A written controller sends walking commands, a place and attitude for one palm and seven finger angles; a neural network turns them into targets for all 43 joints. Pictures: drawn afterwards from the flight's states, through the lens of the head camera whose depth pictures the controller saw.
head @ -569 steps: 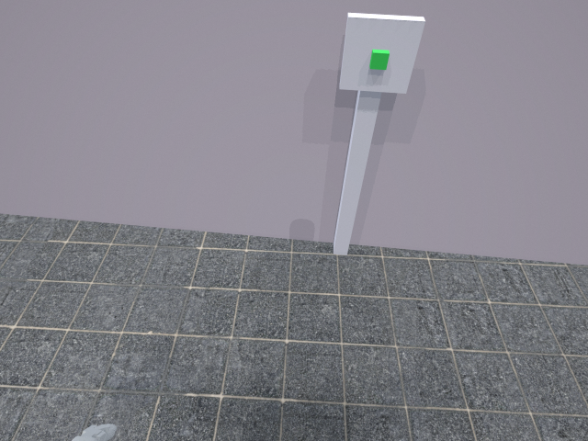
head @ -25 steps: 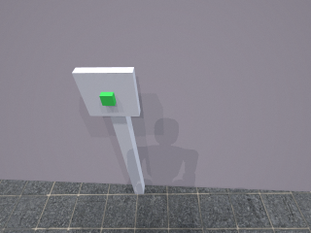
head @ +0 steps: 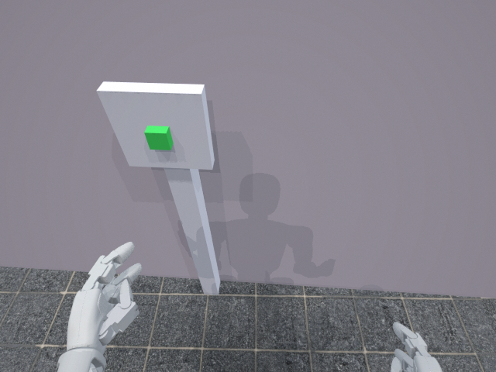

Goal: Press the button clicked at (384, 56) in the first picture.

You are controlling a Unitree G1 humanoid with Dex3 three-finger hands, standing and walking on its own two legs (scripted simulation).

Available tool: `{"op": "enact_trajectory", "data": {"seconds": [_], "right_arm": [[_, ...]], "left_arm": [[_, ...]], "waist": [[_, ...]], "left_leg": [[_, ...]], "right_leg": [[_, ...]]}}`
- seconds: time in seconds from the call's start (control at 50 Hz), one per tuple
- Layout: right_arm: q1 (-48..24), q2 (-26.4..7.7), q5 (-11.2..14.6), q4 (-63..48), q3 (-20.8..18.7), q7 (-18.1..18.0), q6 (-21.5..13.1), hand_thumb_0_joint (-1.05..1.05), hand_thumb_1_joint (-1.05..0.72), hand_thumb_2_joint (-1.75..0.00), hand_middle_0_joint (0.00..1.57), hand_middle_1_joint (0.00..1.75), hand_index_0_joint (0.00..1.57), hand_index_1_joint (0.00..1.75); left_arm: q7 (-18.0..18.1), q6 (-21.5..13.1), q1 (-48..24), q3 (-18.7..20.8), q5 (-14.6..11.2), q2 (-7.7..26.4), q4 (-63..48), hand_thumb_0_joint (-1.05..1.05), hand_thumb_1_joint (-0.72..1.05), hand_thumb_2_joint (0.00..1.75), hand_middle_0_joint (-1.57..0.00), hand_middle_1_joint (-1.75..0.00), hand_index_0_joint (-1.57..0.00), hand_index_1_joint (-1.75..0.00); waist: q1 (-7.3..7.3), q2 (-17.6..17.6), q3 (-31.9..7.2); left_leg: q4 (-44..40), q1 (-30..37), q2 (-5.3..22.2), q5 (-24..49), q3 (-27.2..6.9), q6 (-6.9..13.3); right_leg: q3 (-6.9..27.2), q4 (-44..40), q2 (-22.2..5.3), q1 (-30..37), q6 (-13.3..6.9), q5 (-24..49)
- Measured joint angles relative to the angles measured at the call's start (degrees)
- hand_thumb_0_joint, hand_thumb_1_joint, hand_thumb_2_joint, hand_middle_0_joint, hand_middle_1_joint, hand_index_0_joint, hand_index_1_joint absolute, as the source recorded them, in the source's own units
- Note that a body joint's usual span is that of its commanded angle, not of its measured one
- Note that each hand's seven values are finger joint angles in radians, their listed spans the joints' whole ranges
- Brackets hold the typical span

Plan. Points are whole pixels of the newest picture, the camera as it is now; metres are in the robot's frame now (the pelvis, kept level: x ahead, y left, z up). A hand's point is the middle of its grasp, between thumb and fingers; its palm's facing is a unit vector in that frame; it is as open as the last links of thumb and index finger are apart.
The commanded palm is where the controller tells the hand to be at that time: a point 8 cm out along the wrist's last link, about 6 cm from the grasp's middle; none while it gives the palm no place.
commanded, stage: raise the hand and make a fist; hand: left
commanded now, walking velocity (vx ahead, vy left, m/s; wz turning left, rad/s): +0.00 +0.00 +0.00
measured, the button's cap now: (159, 136) +0.50 +0.18 +0.11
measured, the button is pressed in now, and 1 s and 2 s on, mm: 0 0 0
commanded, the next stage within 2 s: aim a knuckle at the button in 1.76 s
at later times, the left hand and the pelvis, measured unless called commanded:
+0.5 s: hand (123, 325) +0.19 +0.19 +0.02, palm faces -0.07 -1.00 -0.03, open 3.4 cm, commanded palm +0.15 +0.25 +0.03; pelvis -0.01 +0.01 -0.04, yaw +1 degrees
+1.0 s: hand (96, 293) +0.22 +0.22 +0.07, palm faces +0.00 -1.00 -0.07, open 3.1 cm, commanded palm +0.19 +0.28 +0.08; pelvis +0.01 +0.03 -0.02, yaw +1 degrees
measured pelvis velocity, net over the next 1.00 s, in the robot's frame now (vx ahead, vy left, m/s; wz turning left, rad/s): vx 0.01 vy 0.03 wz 0.01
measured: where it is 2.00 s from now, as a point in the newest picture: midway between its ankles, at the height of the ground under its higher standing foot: outside the picture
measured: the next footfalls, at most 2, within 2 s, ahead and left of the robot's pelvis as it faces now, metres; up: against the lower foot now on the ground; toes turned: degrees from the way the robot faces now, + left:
none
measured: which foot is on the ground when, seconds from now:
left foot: down 0.00-1.00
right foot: down 0.00-1.00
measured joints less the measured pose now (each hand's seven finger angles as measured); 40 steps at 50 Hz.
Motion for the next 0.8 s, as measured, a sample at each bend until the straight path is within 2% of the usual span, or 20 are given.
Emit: {"op": "enact_trajectory", "data": {"seconds": [0.04, 0.08, 0.1, 0.14, 0.18, 0.22, 0.28, 0.34, 0.38, 0.44, 0.5, 0.56, 0.62, 0.7, 0.8], "right_arm": [[-2.89, -0.68, -0.14, -4.08, -1.17, 1.47, -0.44, 0.01, -0.91, -0.90, 0.20, 0.29, 0.20, 0.30], [-5.33, -1.48, 0.06, -7.94, -2.04, 2.60, -0.18, 0.01, -0.91, -0.90, 0.20, 0.29, 0.20, 0.30], [-6.32, -1.80, 0.30, -9.65, -2.34, 2.80, 0.22, 0.01, -0.91, -0.90, 0.19, 0.29, 0.20, 0.30], [-7.58, -2.20, 0.63, -12.83, -2.68, 2.66, 1.28, 0.01, -0.91, -0.90, 0.19, 0.29, 0.20, 0.30], [-7.93, -2.21, 0.63, -15.40, -2.66, 2.26, 2.19, 0.01, -0.91, -0.90, 0.19, 0.29, 0.20, 0.30], [-7.69, -1.59, 0.38, -16.87, -2.23, 1.88, 2.82, 0.01, -0.91, -0.90, 0.19, 0.29, 0.20, 0.30], [-6.70, -0.05, -0.17, -17.05, -0.35, 1.52, 3.43, 0.01, -0.91, -0.90, 0.19, 0.29, 0.20, 0.30], [-5.63, 1.89, -0.36, -15.35, 2.20, 1.56, 3.82, 0.01, -0.91, -0.90, 0.19, 0.29, 0.20, 0.30], [-4.71, 3.44, -0.17, -13.94, 3.86, 1.63, 4.41, 0.01, -0.91, -0.90, 0.20, 0.29, 0.20, 0.30], [-2.67, 5.57, 0.14, -12.16, 5.63, 1.58, 5.44, 0.01, -0.91, -0.90, 0.20, 0.30, 0.20, 0.30], [-0.17, 6.68, 0.30, -11.13, 6.33, 1.39, 5.96, 0.01, -0.90, -0.90, 0.20, 0.30, 0.20, 0.30], [2.12, 6.40, 0.27, -10.67, 6.08, 1.16, 5.72, 0.01, -0.90, -0.90, 0.20, 0.30, 0.21, 0.30], [3.65, 4.78, 0.29, -10.58, 5.35, 0.95, 4.79, 0.02, -0.90, -0.90, 0.20, 0.30, 0.21, 0.30], [4.05, 2.11, 0.49, -10.51, 4.22, 0.60, 3.44, 0.02, -0.90, -0.90, 0.20, 0.30, 0.20, 0.30], [2.92, 0.32, 0.87, -10.94, 3.15, 0.21, 2.12, 0.02, -0.91, -0.90, 0.20, 0.30, 0.20, 0.30]], "left_arm": [[-6.31, -7.80, -0.25, 1.14, -1.39, -0.13, -0.70, 0.01, 0.92, 0.90, -0.36, -0.49, -0.36, -0.48], [-12.47, -13.04, 0.75, 1.77, -2.04, 0.06, -0.96, 0.01, 0.92, 0.90, -0.41, -0.54, -0.41, -0.53], [-14.76, -13.91, 1.66, 1.88, -2.40, 0.26, -1.22, 0.01, 0.91, 0.90, -0.44, -0.57, -0.44, -0.56], [-17.23, -12.75, 4.02, 1.77, -3.31, 0.57, -2.31, 0.01, 0.91, 0.90, -0.49, -0.62, -0.49, -0.62], [-17.15, -10.28, 6.73, 1.78, -3.60, 0.69, -4.30, 0.01, 0.90, 0.90, -0.54, -0.68, -0.54, -0.67], [-15.44, -8.61, 9.29, 2.00, -3.18, 0.75, -7.11, 0.01, 0.90, 0.90, -0.60, -0.74, -0.60, -0.73], [-13.34, -8.51, 10.79, 2.22, -2.40, 1.43, -11.91, 0.02, 0.90, 0.90, -0.68, -0.83, -0.68, -0.82], [-13.41, -8.22, 8.76, 1.81, -2.13, 2.29, -15.23, 0.02, 0.90, 0.90, -0.76, -0.92, -0.76, -0.91], [-14.34, -6.35, 6.49, 1.48, -2.18, 2.96, -16.28, 0.02, 0.90, 0.90, -0.82, -0.98, -0.82, -0.97], [-15.13, -1.51, 4.16, 1.43, -2.36, 3.92, -16.85, 0.02, 0.90, 0.90, -0.90, -1.07, -0.90, -1.06], [-14.22, 2.62, 4.16, 2.14, -2.98, 4.36, -17.20, 0.02, 0.90, 0.90, -0.98, -1.16, -0.98, -1.15], [-12.26, 3.78, 5.65, 3.06, -3.41, 4.31, -18.09, 0.02, 0.90, 0.90, -1.06, -1.25, -1.06, -1.24], [-10.68, 2.97, 6.77, 3.46, -3.19, 4.29, -18.89, 0.02, 0.90, 0.90, -1.14, -1.33, -1.14, -1.33], [-10.32, 1.90, 6.66, 3.25, -2.87, 4.54, -19.17, 0.02, 0.90, 0.90, -1.22, -1.42, -1.22, -1.41], [-10.36, 2.62, 5.80, 3.11, -2.62, 4.96, -19.50, 0.02, 0.90, 0.90, -1.27, -1.47, -1.27, -1.46]], "waist": [[0.11, -1.24, -1.35], [0.65, -2.20, -2.11], [1.09, -2.67, -2.35], [1.85, -3.32, -2.43], [2.65, -3.49, -2.35], [3.36, -3.18, -2.22], [4.13, -2.47, -1.96], [4.34, -1.24, -1.43], [4.06, -0.52, -1.12], [2.94, 0.38, -1.02], [1.59, 0.91, -1.15], [0.69, 0.98, -1.27], [0.39, 1.00, -1.20], [0.55, 0.78, -0.88], [0.73, 0.45, -0.84]], "left_leg": [[5.20, -4.77, 0.36, -2.26, 0.09, -0.17], [10.13, -8.98, 0.55, -3.38, -0.55, -0.60], [12.44, -10.69, 0.52, -5.01, -0.91, -0.37], [16.09, -13.35, 0.65, -7.33, -1.29, -0.34], [18.68, -15.31, 0.78, -8.40, -2.00, -0.66], [20.69, -16.75, 0.98, -9.36, -2.94, -0.42], [23.13, -18.69, 1.23, -10.30, -4.47, -0.30], [24.75, -20.14, 1.34, -10.71, -5.61, -0.19], [24.93, -20.44, 1.37, -10.64, -5.80, -0.05], [23.68, -19.70, 1.27, -10.02, -5.37, 0.33], [21.27, -17.86, 1.09, -9.12, -4.39, 0.77], [18.90, -15.93, 0.84, -8.30, -3.44, 1.13], [17.49, -14.69, 0.57, -7.83, -3.03, 1.43], [16.50, -13.50, 0.27, -7.61, -2.83, 1.77], [15.00, -11.37, 0.11, -7.40, -2.71, 1.94]], "right_leg": [[0.52, 5.03, -0.03, -4.96, -0.31, -1.93], [0.86, 9.81, 0.13, -9.24, -0.57, -3.86], [1.04, 11.89, 0.20, -11.00, -0.65, -4.72], [0.97, 15.01, 0.11, -13.44, -0.74, -6.13], [0.45, 17.01, 0.01, -14.89, -0.74, -7.15], [-0.40, 18.09, 0.04, -15.55, -0.71, -7.80], [-1.81, 19.05, 0.10, -16.22, -0.70, -8.30], [-2.87, 19.35, 0.13, -16.62, -0.61, -8.28], [-3.05, 19.03, 0.18, -16.62, -0.44, -7.94], [-2.70, 17.52, 0.23, -15.91, -0.07, -7.03], [-1.85, 15.33, 0.27, -14.50, 0.37, -5.93], [-1.02, 13.30, 0.24, -13.02, 0.80, -5.02], [-0.67, 11.95, 0.12, -11.89, 1.14, -4.48], [-0.48, 10.93, -0.06, -10.68, 1.51, -4.19], [-0.41, 9.42, -0.05, -8.56, 1.76, -3.92]]}}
